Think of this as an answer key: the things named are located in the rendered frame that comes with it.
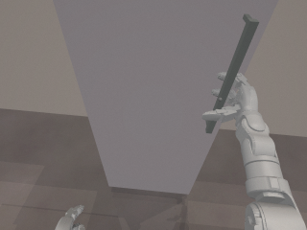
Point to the robot right upper arm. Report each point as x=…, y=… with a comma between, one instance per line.
x=272, y=216

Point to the right robot forearm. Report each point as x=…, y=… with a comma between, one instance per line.
x=265, y=182

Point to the fridge door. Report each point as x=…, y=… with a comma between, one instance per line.
x=146, y=69

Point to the right robot hand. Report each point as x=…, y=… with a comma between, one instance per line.
x=245, y=99

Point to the left robot hand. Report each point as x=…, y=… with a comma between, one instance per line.
x=66, y=222

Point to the handle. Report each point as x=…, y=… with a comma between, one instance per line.
x=233, y=69

